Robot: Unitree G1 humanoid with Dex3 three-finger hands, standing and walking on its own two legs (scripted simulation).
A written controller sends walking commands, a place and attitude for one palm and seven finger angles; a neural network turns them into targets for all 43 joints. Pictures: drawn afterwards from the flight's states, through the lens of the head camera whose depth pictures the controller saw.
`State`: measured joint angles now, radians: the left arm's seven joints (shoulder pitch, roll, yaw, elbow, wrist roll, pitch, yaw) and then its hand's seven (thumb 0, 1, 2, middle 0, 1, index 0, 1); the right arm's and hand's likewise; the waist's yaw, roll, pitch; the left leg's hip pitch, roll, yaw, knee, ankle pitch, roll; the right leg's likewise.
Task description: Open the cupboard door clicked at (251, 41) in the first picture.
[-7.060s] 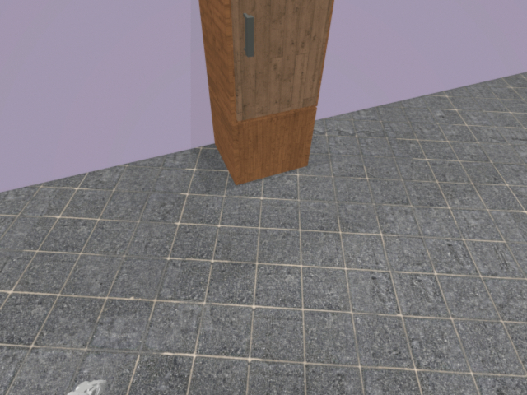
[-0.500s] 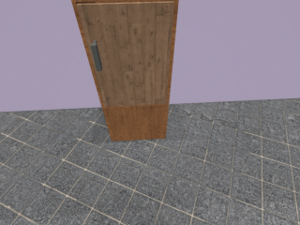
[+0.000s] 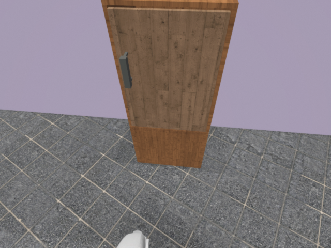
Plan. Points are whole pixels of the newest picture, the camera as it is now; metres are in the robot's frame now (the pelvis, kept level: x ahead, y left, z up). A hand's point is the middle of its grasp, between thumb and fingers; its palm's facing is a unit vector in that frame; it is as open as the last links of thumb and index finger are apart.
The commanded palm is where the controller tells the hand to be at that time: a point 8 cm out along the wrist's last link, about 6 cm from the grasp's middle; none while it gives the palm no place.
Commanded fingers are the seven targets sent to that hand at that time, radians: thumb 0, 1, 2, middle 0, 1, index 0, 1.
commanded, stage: take the last steps up to it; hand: left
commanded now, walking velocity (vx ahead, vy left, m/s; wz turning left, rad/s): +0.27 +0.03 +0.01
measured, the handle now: (127, 70) +0.73 +0.25 +0.02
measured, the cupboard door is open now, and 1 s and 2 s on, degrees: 0 0 0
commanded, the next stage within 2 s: come to a stop and stand still in 0.32 s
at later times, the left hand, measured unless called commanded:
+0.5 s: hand (103, 206) +0.26 +0.24 -0.16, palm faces +0.03 -0.98 -0.22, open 7.4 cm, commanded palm none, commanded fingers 0.00 0.90 0.90 -0.20 -0.30 -0.20 -0.30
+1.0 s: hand (90, 225) +0.20 +0.27 -0.19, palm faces +0.05 -0.97 -0.24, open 7.3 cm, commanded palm none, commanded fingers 0.00 0.90 0.90 -0.20 -0.30 -0.20 -0.30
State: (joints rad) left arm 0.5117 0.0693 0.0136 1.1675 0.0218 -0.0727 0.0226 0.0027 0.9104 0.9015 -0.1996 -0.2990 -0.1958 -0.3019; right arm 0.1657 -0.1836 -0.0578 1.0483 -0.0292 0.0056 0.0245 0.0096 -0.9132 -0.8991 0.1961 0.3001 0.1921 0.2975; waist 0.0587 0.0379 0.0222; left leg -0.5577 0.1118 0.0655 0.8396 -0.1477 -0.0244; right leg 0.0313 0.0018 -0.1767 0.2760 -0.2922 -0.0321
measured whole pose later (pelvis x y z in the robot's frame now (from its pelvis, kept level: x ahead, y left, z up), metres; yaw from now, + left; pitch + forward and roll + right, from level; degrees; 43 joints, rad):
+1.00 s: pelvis +0.14 +0.07 -0.02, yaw -2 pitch -1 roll +0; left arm 0.18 0.21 0.07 1.01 0.02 0.06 0.04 0.00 0.91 0.90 -0.20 -0.30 -0.20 -0.30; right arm 0.23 -0.17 -0.05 1.01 -0.02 0.01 -0.01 0.01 -0.91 -0.90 0.20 0.30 0.19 0.30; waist 0.01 -0.03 0.05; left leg -0.22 0.02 0.03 0.59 -0.35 -0.01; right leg -0.43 -0.08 -0.05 0.60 -0.23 0.02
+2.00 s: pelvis +0.13 +0.01 +0.00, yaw -3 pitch -1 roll +0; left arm 0.31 0.09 0.01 1.11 0.02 -0.04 0.07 0.00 0.91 0.90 -0.20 -0.30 -0.20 -0.30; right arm 0.24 -0.16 -0.01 1.10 -0.01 0.01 -0.04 0.02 -0.93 -0.90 0.20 0.30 0.20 0.30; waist 0.01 0.02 0.06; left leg -0.24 0.07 0.03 0.64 -0.34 -0.02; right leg -0.15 0.05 -0.07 0.42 -0.24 -0.06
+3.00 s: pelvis +0.17 +0.06 -0.01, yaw -5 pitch +0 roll +0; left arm 0.37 0.12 0.03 1.10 0.03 0.00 0.01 0.01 0.91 0.90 -0.20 -0.30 -0.19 -0.30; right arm 0.39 -0.10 0.01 1.07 -0.03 -0.09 -0.03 0.01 -0.91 -0.90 0.20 0.30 0.20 0.30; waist -0.02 -0.04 0.00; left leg -0.17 -0.02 0.11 0.50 -0.34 0.07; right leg -0.43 -0.03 -0.06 1.01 -0.45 -0.04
